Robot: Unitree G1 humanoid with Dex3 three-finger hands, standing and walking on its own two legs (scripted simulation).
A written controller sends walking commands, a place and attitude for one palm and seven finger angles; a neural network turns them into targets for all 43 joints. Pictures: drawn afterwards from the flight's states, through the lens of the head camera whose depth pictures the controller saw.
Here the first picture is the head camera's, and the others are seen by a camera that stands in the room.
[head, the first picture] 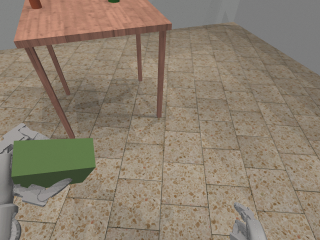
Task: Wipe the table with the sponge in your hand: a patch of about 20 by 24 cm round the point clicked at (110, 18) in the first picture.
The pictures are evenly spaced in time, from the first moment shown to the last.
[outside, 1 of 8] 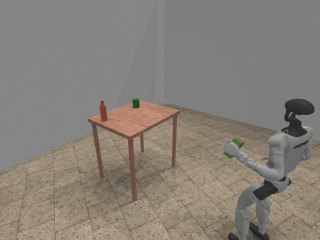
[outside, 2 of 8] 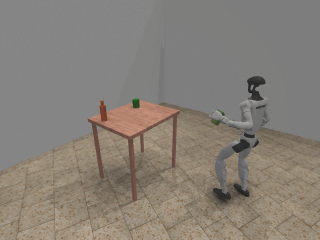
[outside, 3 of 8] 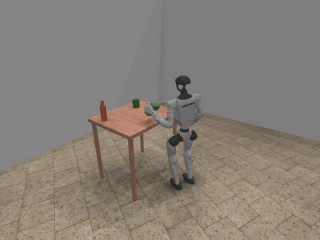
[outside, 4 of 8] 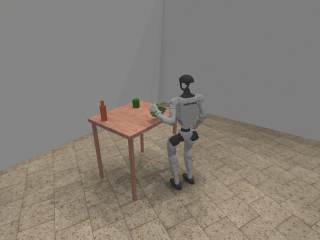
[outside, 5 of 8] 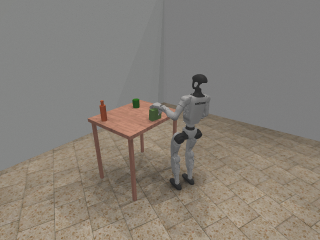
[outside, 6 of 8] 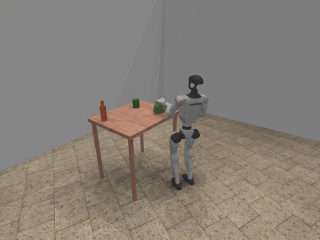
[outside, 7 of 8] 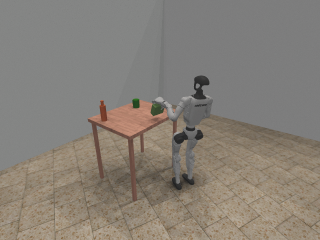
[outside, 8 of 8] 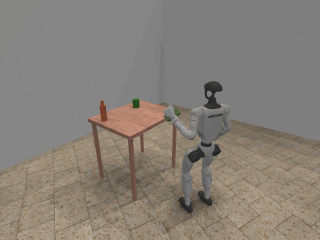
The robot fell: no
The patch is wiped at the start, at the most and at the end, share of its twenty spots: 0.00 1.00 1.00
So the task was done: yes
